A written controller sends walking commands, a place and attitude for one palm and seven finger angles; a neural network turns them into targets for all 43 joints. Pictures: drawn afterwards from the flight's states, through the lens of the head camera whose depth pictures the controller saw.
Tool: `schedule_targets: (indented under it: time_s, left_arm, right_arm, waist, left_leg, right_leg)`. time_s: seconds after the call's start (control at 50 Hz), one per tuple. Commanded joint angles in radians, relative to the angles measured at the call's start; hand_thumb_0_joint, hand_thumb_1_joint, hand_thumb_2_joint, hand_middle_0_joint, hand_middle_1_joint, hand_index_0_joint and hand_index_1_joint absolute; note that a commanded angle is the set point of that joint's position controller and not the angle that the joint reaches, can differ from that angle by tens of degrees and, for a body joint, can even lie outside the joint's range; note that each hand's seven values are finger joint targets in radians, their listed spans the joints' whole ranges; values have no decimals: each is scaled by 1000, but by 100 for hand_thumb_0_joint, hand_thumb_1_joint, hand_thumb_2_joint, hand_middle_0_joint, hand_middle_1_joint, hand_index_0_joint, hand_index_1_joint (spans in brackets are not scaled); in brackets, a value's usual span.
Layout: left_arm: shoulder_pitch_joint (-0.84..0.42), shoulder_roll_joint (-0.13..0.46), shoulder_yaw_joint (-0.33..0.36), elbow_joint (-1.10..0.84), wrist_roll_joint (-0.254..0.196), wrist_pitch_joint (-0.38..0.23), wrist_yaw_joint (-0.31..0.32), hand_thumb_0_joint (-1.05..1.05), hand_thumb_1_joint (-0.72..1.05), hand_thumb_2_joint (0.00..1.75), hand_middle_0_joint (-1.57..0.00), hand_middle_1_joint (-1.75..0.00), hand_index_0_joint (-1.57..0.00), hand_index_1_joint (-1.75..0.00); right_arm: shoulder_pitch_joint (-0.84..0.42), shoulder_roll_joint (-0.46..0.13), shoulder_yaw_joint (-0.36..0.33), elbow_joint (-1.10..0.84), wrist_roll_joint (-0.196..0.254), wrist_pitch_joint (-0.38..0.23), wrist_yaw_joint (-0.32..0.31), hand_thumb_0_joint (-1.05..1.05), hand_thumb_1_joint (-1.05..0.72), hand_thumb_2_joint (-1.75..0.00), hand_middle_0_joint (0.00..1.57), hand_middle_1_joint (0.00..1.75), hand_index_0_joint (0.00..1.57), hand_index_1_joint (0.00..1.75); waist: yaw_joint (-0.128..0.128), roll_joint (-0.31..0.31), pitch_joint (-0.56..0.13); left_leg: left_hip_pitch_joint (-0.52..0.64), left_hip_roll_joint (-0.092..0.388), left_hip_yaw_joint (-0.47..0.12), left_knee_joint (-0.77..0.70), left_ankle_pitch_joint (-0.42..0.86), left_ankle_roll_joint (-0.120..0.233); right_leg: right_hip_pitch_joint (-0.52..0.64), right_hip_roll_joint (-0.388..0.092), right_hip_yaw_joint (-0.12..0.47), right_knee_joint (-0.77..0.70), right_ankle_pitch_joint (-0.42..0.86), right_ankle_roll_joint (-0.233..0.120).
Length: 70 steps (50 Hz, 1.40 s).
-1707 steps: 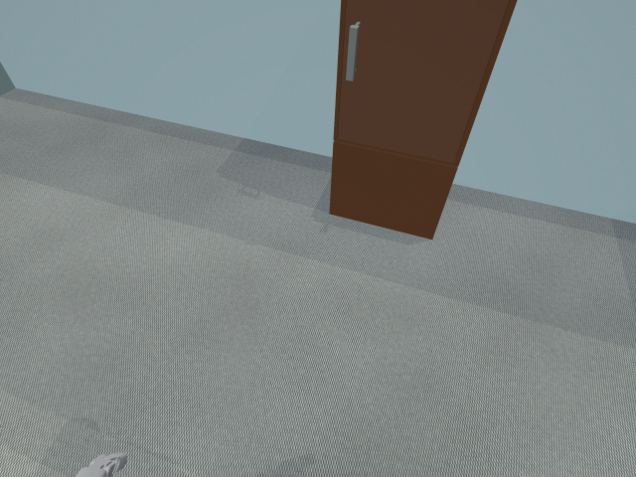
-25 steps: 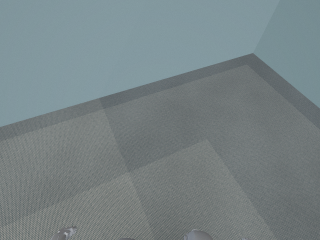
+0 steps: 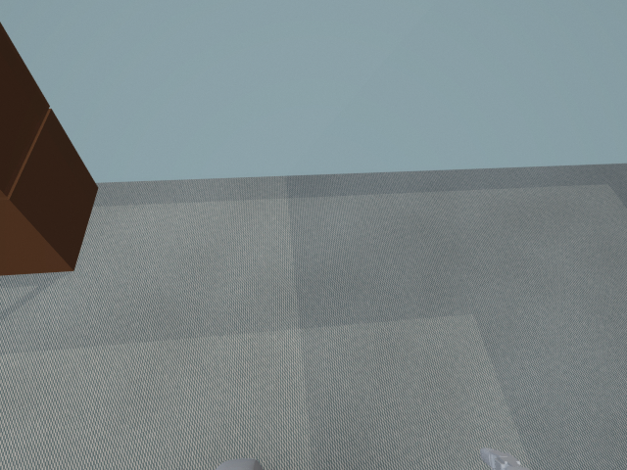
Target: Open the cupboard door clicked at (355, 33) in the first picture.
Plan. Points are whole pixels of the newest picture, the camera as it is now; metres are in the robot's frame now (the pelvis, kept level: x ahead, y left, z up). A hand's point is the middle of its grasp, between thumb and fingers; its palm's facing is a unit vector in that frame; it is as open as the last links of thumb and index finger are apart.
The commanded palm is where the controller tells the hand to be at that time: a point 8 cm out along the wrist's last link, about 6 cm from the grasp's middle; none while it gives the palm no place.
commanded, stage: turn to face it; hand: left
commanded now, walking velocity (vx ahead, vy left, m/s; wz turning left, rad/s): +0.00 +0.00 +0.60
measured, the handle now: out of the picture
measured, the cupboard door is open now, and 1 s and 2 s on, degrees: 46 46 46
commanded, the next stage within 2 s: take the last steps up to it in 1.46 s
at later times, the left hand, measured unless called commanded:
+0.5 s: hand out of the picture +0.07 +0.20 -0.14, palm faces +0.27 -0.91 -0.30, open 7.4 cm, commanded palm none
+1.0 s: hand out of the picture -0.05 +0.20 -0.16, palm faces +0.60 -0.76 -0.26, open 7.4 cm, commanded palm none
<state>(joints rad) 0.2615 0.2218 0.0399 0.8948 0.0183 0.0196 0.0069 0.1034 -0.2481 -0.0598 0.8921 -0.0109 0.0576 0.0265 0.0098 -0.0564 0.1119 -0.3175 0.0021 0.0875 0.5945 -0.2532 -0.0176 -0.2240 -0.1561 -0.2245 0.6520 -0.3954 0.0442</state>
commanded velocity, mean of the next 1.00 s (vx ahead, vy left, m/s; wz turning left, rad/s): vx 0.00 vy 0.00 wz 0.60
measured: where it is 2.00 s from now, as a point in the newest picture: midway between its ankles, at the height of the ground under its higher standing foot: outside the picture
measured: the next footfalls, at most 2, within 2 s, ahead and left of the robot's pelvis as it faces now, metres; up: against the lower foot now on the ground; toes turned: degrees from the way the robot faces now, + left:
right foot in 0.46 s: +0.06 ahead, -0.15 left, +0.00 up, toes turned +15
left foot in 0.82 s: +0.03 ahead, +0.10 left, +0.00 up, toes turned +33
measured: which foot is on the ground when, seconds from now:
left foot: down 0.00-0.46, up 0.48-0.80, down 0.82-1.00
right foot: down 0.00-0.00, up 0.02-0.44, down 0.46-0.82, up 0.84-1.00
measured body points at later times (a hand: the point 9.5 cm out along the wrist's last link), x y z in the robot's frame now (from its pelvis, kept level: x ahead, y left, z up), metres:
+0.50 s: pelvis +0.01 -0.04 +0.01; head +0.06 -0.04 +0.45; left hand +0.06 +0.25 -0.11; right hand +0.13 -0.27 -0.15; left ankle +0.01 +0.09 -0.71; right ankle +0.02 -0.16 -0.73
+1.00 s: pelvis +0.02 -0.03 +0.01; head +0.05 +0.01 +0.45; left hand -0.08 +0.24 -0.14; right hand +0.27 -0.17 -0.12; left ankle -0.01 +0.08 -0.72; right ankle +0.09 -0.16 -0.66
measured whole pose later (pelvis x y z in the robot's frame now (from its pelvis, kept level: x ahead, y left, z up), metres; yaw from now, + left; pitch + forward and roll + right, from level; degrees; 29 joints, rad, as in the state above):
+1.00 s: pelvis +0.02 -0.03 +0.01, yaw +35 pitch -1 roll +0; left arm 0.19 0.27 0.07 0.90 0.02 0.07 0.01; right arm 0.11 -0.23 -0.04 0.89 -0.02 0.04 0.00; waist 0.02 -0.04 0.10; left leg -0.32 -0.03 -0.02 0.57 -0.24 0.03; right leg -0.46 -0.09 -0.03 1.07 -0.47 0.08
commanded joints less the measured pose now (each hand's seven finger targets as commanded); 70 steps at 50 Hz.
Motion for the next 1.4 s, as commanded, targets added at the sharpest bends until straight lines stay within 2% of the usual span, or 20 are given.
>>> schedule_targets:
  time_s: [0.0,0.1,0.2,0.38,0.4,0.44,0.48,0.54,0.68,0.74,0.78,0.8,0.82,0.92,1.12,1.14,1.16,1.18,1.24,1.38]
  left_arm:
    - [-114,129,38,-142,-7,6,14,0,90,90,-20,-30,-20,-30]
    - [-98,123,49,-83,1,22,2,0,90,90,-20,-30,-20,-30]
    - [-103,118,50,-84,1,23,1,0,90,90,-20,-30,-20,-30]
    - [-48,125,48,-91,-13,-1,15,0,90,90,-20,-30,-20,-30]
    - [-3,156,59,-82,-10,-9,22,0,90,90,-20,-30,-20,-30]
    - [-2,276,75,-93,10,-15,32,0,90,90,-20,-30,-20,-30]
    - [-107,172,50,-114,2,-21,35,0,90,90,-20,-30,-20,-30]
    - [-91,139,38,-103,-5,-27,31,0,90,90,-20,-30,-20,-30]
    - [41,206,60,-54,7,-26,26,0,90,90,-20,-30,-20,-30]
    - [19,215,64,-47,2,-26,18,0,90,90,-20,-30,-20,-30]
    - [-9,177,59,-76,-13,-21,10,0,90,90,-20,-30,-20,-30]
    - [-59,101,35,-119,-20,-17,7,0,90,90,-20,-30,-20,-30]
    - [-101,131,37,-133,-10,2,17,0,90,90,-20,-30,-20,-30]
    - [-76,122,50,-83,0,23,4,0,90,90,-20,-30,-20,-30]
    - [3,117,50,-76,-5,-1,8,0,90,90,-20,-30,-20,-30]
    - [35,165,60,-72,1,-11,15,0,90,90,-20,-30,-20,-30]
    - [54,247,78,-74,14,-21,23,0,90,90,-20,-30,-20,-30]
    - [38,272,76,-86,13,-21,25,0,90,90,-20,-30,-20,-30]
    - [-75,167,51,-105,4,-24,28,0,90,90,-20,-30,-20,-30]
    - [64,192,55,-33,13,-32,25,0,90,90,-20,-30,-20,-30]
  right_arm:
    - [248,-285,-73,-8,-7,-29,-26,0,-90,-90,20,30,20,30]
    - [49,-189,-39,-61,-12,-41,-45,0,-90,-90,20,30,20,30]
    - [62,-193,-45,-53,-12,-38,-40,0,-90,-90,20,30,20,30]
    - [52,-179,-61,-56,-9,-24,-35,0,-90,-90,20,30,20,30]
    - [37,-153,-59,-65,-1,-22,-33,0,-90,-90,20,30,20,30]
    - [26,-93,-54,-98,3,-24,-24,0,-90,-90,20,30,20,30]
    - [47,-110,-60,-65,-12,-11,-13,0,-90,-90,20,30,20,30]
    - [46,-79,-46,-42,-5,-2,-4,0,-90,-90,20,30,20,30]
    - [-71,-38,-14,-72,2,-13,4,0,-90,-90,20,30,20,30]
    - [2,-60,-19,-57,0,-22,-1,0,-90,-90,20,30,20,30]
    - [142,-171,-48,-28,-13,-35,-10,0,-90,-90,20,30,20,30]
    - [228,-272,-74,-18,-12,-38,-19,0,-90,-90,20,30,20,30]
    - [253,-281,-71,5,-6,-30,-26,0,-90,-90,20,30,20,30]
    - [25,-190,-40,-61,-16,-36,-43,0,-90,-90,20,30,20,30]
    - [-8,-186,-56,-74,-10,-19,-31,0,-90,-90,20,30,20,30]
    - [-11,-149,-52,-84,-1,-20,-28,0,-90,-90,20,30,20,30]
    - [-4,-80,-42,-101,4,-21,-24,0,-90,-90,20,30,20,30]
    - [-32,-95,-42,-113,-1,-23,-20,0,-90,-90,20,30,20,30]
    - [25,-88,-49,-59,-8,-5,-12,0,-90,-90,20,30,20,30]
    - [-42,-14,-4,-47,3,-23,-9,0,-90,-90,20,30,20,30]
  waist:
    - [-124,279,-283]
    - [-27,210,-119]
    - [-25,194,-133]
    - [6,206,-182]
    - [31,133,-196]
    - [46,-245,-147]
    - [-21,-137,-80]
    - [-24,-176,-102]
    - [42,-145,-129]
    - [-7,-150,-165]
    - [-90,79,-258]
    - [-134,369,-283]
    - [-126,250,-296]
    - [-23,229,-114]
    - [22,192,-149]
    - [41,104,-154]
    - [53,-164,-158]
    - [58,-228,-136]
    - [-17,-188,-106]
    - [45,-131,-146]
  left_leg:
    - [387,438,-517,-180,699,286]
    - [102,235,-367,-274,219,174]
    - [84,204,-411,-308,34,174]
    - [4,129,-490,-178,209,135]
    - [-94,83,-462,-113,126,93]
    - [-325,-92,-152,333,-337,-25]
    - [-296,-11,-178,561,-248,-19]
    - [-301,9,-104,552,-185,-54]
    - [-147,-8,12,168,-185,-41]
    - [14,-37,40,-12,-59,-17]
    - [350,127,-162,-125,329,74]
    - [440,401,-541,-170,779,248]
    - [406,433,-526,-166,749,301]
    - [73,227,-370,-271,164,180]
    - [-75,126,-409,-168,58,121]
    - [-170,67,-362,-67,7,80]
    - [-310,-64,-191,161,-183,4]
    - [-294,-61,-144,412,-351,-10]
    - [-264,5,-144,607,-224,-22]
    - [-119,-22,-14,169,-222,-32]
  right_leg:
    - [-380,34,198,512,-290,40]
    - [-322,47,234,499,-21,41]
    - [-278,81,231,357,-3,43]
    - [48,165,214,-143,77,14]
    - [181,111,263,-284,129,-1]
    - [186,-331,634,-450,131,-179]
    - [57,-235,459,-395,280,-201]
    - [165,-144,252,-294,691,-162]
    - [233,-184,188,-188,857,-149]
    - [182,-162,130,-69,869,-96]
    - [-95,-88,47,230,524,-3]
    - [-348,53,65,470,-257,57]
    - [-362,39,207,541,-295,34]
    - [-280,52,227,460,-57,32]
    - [72,150,173,-129,102,18]
    - [177,71,266,-270,80,-1]
    - [236,-181,545,-394,39,-93]
    - [111,-340,645,-437,129,-194]
    - [47,-197,406,-355,347,-176]
    - [207,-169,249,-217,785,-164]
